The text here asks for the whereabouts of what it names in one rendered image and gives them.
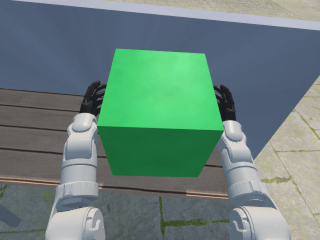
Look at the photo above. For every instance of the left robot forearm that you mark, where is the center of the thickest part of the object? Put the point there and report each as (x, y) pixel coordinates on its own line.
(78, 185)

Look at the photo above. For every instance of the robot left upper arm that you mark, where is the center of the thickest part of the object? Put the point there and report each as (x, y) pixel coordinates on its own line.
(77, 224)

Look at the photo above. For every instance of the right robot hand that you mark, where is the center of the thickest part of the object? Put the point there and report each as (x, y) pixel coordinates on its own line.
(225, 104)

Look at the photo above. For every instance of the carton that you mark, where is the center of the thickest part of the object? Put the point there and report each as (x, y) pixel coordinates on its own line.
(159, 116)

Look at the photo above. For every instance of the left robot hand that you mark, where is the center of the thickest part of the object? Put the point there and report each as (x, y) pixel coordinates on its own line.
(90, 102)

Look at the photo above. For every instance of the table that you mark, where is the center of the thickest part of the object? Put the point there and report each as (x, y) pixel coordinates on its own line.
(33, 132)

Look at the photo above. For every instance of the right robot forearm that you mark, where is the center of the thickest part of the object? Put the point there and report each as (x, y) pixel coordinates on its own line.
(244, 185)

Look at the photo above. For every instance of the robot right upper arm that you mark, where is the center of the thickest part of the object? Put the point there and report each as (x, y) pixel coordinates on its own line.
(257, 223)

